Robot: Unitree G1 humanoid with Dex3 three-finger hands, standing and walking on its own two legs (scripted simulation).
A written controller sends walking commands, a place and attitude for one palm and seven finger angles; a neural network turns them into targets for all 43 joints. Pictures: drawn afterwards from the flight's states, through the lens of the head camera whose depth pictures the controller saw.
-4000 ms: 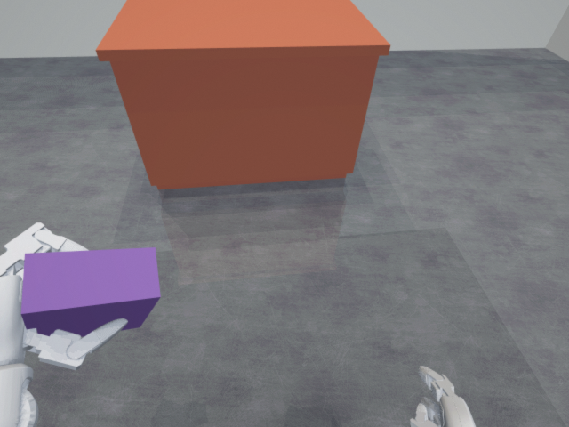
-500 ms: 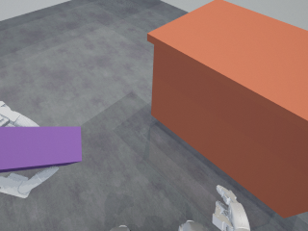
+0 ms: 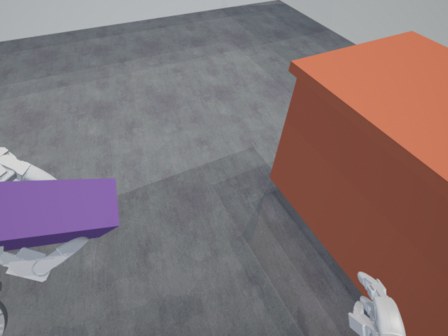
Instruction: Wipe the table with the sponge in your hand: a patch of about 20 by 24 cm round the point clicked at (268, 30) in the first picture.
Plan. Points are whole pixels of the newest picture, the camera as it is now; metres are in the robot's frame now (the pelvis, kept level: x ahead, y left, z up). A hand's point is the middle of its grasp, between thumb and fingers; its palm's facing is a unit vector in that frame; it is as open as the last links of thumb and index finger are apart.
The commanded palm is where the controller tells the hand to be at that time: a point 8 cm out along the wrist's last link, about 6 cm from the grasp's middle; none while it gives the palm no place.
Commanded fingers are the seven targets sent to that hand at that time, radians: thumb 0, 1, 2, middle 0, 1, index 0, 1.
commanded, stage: walk to a spot facing it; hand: left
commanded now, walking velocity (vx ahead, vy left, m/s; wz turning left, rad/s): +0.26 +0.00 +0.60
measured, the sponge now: (72, 214) +0.22 +0.20 +0.18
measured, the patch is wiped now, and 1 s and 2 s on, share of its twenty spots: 0.00 0.00 0.00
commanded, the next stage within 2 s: turn to face it in 1.38 s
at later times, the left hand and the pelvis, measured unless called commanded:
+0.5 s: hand out of the picture +0.11 +0.23 +0.18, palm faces +0.61 -0.66 -0.43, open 9.9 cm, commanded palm +0.04 +0.26 +0.19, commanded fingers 0.00 0.10 1.30 -1.20 -1.60 -1.20 -1.60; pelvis -0.03 -0.05 +0.01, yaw +17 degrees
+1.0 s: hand out of the picture +0.11 +0.28 +0.21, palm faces +0.71 -0.55 -0.43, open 9.9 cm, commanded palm +0.04 +0.31 +0.19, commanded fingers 0.00 0.10 1.30 -1.20 -1.60 -1.20 -1.60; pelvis +0.03 -0.02 +0.02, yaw +27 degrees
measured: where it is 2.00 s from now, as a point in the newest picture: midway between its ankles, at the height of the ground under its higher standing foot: outside the picture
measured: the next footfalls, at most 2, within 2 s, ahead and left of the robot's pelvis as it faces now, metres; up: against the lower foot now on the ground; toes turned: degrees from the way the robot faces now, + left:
right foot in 0.36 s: +0.03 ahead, -0.15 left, +0.00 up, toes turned +5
left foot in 0.74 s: +0.03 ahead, +0.12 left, +0.00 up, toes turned +34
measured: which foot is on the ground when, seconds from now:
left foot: down 0.00-0.34, up 0.36-0.72, down 0.74-1.00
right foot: down 0.00-0.00, up 0.02-0.34, down 0.36-0.74, up 0.76-1.00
